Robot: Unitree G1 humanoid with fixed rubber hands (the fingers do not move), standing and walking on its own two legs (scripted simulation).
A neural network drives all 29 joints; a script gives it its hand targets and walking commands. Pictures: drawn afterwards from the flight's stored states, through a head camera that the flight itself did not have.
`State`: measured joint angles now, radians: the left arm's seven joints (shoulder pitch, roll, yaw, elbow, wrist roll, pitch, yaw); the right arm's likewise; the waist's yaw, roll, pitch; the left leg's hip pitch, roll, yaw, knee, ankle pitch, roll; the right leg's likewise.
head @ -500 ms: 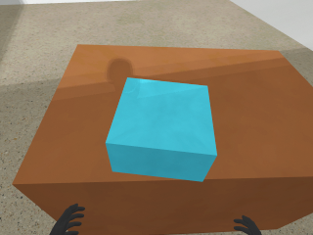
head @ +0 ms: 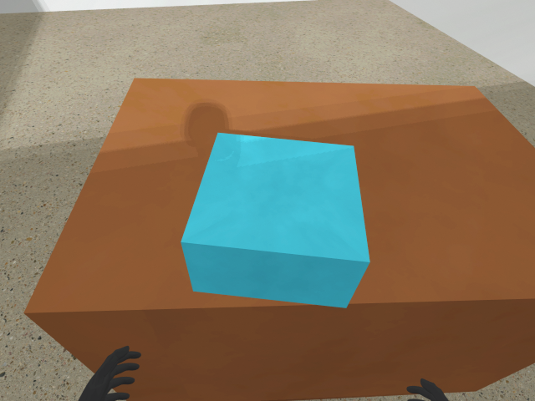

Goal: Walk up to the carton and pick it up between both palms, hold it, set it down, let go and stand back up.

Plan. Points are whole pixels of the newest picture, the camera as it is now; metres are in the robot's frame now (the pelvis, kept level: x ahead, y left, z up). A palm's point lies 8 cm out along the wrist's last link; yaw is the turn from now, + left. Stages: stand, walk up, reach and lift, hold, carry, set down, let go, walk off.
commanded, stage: stand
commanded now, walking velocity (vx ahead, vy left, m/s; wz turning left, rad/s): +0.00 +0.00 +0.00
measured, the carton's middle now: (277, 214) +0.43 +0.00 +0.03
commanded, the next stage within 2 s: walk up in 0.88 s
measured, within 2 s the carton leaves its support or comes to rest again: neither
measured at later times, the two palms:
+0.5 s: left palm out of the picture +0.14 +0.26 -0.07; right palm out of the picture +0.11 -0.27 -0.09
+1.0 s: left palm out of the picture +0.13 +0.26 -0.08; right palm out of the picture +0.10 -0.27 -0.10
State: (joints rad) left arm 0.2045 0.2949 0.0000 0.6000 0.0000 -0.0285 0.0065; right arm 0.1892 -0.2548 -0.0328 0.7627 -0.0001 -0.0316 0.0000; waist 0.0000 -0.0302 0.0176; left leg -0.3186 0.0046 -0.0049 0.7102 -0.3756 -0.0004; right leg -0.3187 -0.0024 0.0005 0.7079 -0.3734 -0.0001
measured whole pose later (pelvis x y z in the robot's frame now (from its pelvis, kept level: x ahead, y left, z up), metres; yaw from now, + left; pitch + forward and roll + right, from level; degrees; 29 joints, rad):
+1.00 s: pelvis -0.02 +0.00 +0.00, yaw +0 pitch -2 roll +0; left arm 0.20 0.31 0.00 0.61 0.00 -0.03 0.01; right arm 0.17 -0.27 -0.03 0.86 0.00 -0.04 0.00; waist 0.00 -0.03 0.03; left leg -0.32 0.00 0.00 0.71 -0.35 0.00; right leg -0.32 0.00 0.00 0.71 -0.35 0.00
